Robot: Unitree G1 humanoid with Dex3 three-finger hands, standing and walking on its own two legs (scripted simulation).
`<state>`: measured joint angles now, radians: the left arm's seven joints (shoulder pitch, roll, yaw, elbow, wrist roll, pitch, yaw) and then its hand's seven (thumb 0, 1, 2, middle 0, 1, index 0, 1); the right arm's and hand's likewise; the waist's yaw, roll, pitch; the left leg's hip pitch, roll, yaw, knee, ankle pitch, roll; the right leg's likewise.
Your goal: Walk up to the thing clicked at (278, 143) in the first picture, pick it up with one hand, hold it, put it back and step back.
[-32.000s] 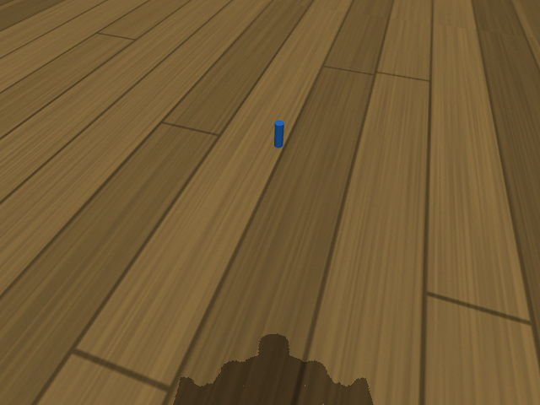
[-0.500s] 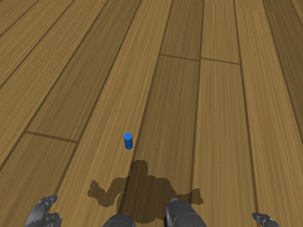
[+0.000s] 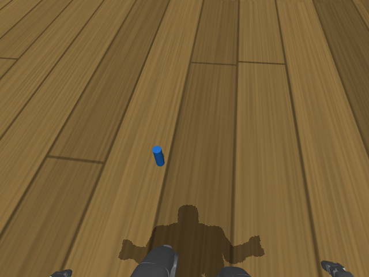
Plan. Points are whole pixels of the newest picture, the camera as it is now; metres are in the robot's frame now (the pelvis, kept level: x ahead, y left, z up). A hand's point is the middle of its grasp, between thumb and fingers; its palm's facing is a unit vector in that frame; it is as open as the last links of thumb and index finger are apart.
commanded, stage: step back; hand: left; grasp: from the side
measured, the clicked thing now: (158, 156) +0.77 +0.22 -0.68
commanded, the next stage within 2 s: stand in 1.64 s
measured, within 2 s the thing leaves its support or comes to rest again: neither
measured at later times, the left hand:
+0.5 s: hand out of the picture -0.10 +0.23 -0.15, palm faces +0.00 -0.91 -0.41, open 7.4 cm
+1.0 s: hand out of the picture -0.22 +0.24 -0.14, palm faces +0.09 -0.92 -0.39, open 7.4 cm
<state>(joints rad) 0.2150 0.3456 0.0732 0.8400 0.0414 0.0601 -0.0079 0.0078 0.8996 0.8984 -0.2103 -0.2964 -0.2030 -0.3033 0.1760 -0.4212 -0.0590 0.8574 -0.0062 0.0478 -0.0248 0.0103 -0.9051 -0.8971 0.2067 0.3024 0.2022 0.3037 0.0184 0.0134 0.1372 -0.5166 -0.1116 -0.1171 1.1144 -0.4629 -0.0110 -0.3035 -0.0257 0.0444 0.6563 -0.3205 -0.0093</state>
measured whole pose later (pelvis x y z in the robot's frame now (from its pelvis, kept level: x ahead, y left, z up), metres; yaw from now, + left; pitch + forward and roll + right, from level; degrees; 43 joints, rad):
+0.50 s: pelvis -0.18 -0.04 -0.02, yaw +1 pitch -3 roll -2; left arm 0.17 0.37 0.07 0.88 0.03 0.04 0.00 0.01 0.90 0.90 -0.21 -0.30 -0.20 -0.30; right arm 0.08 -0.42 -0.05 0.83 -0.03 0.05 -0.01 0.01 -0.90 -0.90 0.21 0.30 0.21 0.30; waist 0.01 0.06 0.17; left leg -0.48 0.08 -0.05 0.73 -0.24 -0.01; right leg -0.22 0.06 0.02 0.68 -0.43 -0.01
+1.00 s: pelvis -0.25 -0.05 +0.00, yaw +5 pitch -3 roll +0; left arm 0.24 0.39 0.07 0.99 0.02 -0.01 -0.02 0.01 0.90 0.90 -0.21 -0.30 -0.20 -0.30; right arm 0.22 -0.35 -0.04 0.99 -0.04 0.01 0.03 0.01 -0.90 -0.90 0.21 0.30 0.20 0.30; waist 0.00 0.00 0.06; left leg -0.23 0.01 -0.04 0.60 -0.32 -0.01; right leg -0.26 0.01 -0.01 0.59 -0.32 -0.02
